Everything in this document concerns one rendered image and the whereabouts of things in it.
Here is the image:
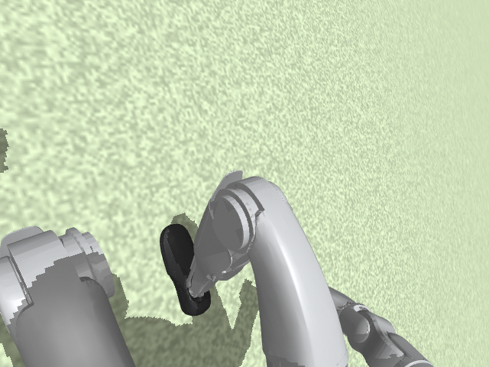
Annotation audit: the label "right robot arm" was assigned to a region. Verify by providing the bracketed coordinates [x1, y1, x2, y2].
[339, 303, 433, 367]

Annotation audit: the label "right robot foot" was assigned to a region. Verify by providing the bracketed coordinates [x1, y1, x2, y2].
[160, 224, 211, 316]

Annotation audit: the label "right robot hand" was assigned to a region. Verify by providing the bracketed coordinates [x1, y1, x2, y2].
[328, 286, 356, 317]

